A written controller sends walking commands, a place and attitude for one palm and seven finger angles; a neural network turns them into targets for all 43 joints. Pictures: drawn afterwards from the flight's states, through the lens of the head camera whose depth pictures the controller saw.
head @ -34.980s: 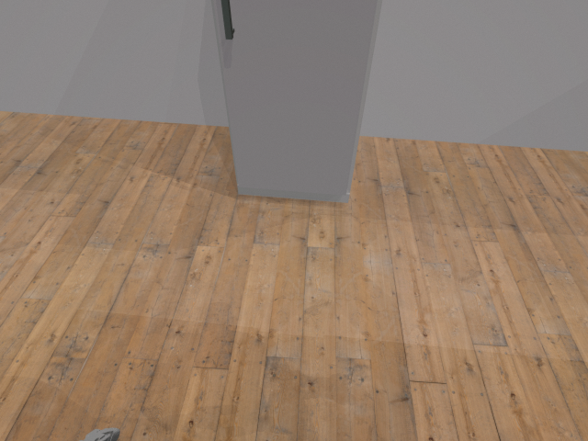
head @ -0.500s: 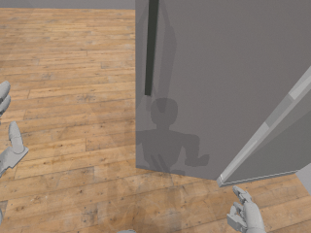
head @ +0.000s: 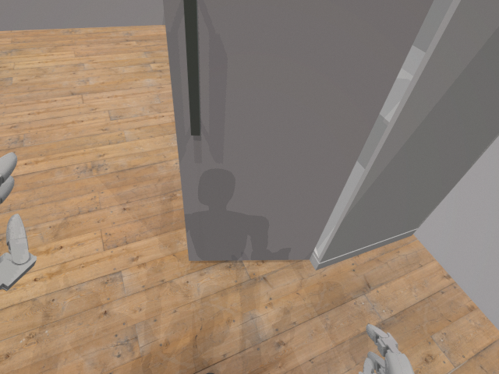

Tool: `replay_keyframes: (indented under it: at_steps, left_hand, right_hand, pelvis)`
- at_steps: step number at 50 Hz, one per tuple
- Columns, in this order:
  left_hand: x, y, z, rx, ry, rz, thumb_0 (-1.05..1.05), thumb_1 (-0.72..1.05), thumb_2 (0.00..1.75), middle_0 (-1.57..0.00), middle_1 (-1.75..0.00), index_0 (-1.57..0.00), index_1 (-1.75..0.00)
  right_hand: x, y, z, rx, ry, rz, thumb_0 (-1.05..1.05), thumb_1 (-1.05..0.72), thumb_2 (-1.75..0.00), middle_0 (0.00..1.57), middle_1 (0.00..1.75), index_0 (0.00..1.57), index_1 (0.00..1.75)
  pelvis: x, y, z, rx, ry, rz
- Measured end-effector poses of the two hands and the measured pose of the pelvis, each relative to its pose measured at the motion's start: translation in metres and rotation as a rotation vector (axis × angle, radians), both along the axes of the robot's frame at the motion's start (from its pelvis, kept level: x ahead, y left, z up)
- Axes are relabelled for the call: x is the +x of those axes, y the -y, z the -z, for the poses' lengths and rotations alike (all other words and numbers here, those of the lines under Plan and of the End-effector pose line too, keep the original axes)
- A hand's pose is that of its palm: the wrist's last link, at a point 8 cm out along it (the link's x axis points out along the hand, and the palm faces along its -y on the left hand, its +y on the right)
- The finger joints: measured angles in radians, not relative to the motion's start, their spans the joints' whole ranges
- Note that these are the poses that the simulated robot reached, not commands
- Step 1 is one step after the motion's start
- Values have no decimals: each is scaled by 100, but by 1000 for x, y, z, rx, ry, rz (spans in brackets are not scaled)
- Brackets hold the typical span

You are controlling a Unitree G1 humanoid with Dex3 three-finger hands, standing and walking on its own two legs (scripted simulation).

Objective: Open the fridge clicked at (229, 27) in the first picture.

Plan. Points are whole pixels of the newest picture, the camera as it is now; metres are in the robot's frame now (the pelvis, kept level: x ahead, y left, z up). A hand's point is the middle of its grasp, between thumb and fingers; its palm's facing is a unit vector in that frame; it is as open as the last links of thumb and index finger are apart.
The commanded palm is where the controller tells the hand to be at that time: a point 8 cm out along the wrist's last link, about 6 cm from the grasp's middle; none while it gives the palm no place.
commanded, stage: stop stepping back and stand still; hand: left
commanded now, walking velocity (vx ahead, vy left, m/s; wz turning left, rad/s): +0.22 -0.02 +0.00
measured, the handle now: (193, 65) +0.65 +0.14 +0.18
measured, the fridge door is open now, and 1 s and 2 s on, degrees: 71 71 71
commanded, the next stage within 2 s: let the arm hang, fingers relaxed in 1.00 s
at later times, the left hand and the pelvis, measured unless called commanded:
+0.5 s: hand out of the picture +0.14 +0.26 +0.17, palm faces +0.45 -0.76 -0.47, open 7.4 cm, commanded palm +0.10 +0.30 +0.18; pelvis -0.04 +0.00 -0.01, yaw +1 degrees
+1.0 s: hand out of the picture +0.17 +0.31 +0.16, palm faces +0.45 -0.77 -0.44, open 7.4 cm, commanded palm +0.11 +0.34 +0.18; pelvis -0.02 +0.03 +0.00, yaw +1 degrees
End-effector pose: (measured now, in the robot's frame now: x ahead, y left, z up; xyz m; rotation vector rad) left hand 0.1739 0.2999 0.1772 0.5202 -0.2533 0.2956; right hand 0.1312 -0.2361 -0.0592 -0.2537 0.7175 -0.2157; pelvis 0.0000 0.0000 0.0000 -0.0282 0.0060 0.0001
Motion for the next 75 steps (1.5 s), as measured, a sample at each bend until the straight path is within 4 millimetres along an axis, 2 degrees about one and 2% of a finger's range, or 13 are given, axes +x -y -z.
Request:
replay_keyframes:
  at_steps: [6,11,15,21,27,35,42,55,57,61,66,71,75]
  left_hand:
    - [-49,-5,-5,14,20,-39,1,88,90,-22,-30,-21,-30]
    - [-41,-28,10,-89,129,-142,1,88,90,-22,-30,-21,-30]
    - [-34,-19,14,-87,102,-109,1,89,90,-21,-30,-20,-30]
    - [-60,11,-6,74,56,-14,1,89,90,-21,-30,-21,-30]
    - [-74,-10,-12,36,69,-156,1,88,90,-22,-30,-21,-30]
    - [-63,-25,10,-63,37,-205,1,89,90,-21,-30,-21,-30]
    - [-50,-28,-1,-2,25,-130,1,88,90,-21,-30,-21,-30]
    - [-49,-46,9,-38,-35,-160,1,88,90,-21,-30,-21,-30]
    - [-41,-50,35,-44,-127,-139,1,89,90,-21,-30,-20,-30]
    - [-35,-56,149,-174,-607,-168,0,89,90,-20,-29,-20,-30]
    - [-96,-15,270,-343,-1148,-194,1,90,90,-20,-29,-19,-30]
    - [-170,37,328,-514,-1453,-201,1,91,90,-21,-29,-20,-30]
    - [-207,36,337,-569,-1557,-277,1,96,90,-21,-30,-20,-30]
  right_hand:
    - [-45,15,9,-47,-100,14,1,-90,-90,20,30,20,30]
    - [-57,16,22,-91,-68,30,1,-90,-90,20,30,20,30]
    - [-58,0,26,-15,-16,44,1,-91,-90,20,30,20,30]
    - [-51,-21,35,89,-19,-34,1,-91,-90,20,30,20,30]
    - [-37,-19,35,75,-69,-96,1,-90,-90,20,30,20,30]
    - [1,-17,22,9,6,-109,1,-91,-90,20,30,20,30]
    - [26,-35,2,16,88,-122,1,-91,-90,20,30,20,30]
    - [15,-57,12,39,17,-129,1,-91,-90,20,30,20,30]
    - [12,-55,23,57,-15,-164,1,-90,-90,20,30,20,30]
    - [1,-40,52,56,-149,-172,1,-90,-90,20,30,20,30]
    - [-35,-17,65,35,-278,-97,1,-91,-90,20,30,20,30]
    - [-94,-2,69,-7,-490,-19,1,-91,-90,20,30,20,30]
    - [-142,-3,70,-12,-662,17,1,-91,-90,19,30,19,30]
  pelvis:
    - [-20,-6,-1,34,-6,52]
    - [-30,-20,14,11,8,21]
    - [-41,-16,15,47,44,8]
    - [-41,-2,15,39,34,-7]
    - [-34,-3,4,53,24,-23]
    - [-28,-18,7,32,45,-36]
    - [-25,-26,3,26,24,-27]
    - [-23,-39,0,16,10,-26]
    - [-25,-43,3,13,-4,-46]
    - [-34,-47,11,28,-11,-57]
    - [-41,-42,13,36,1,-52]
    - [-41,-36,11,22,10,-61]
    - [-39,-33,7,12,4,-69]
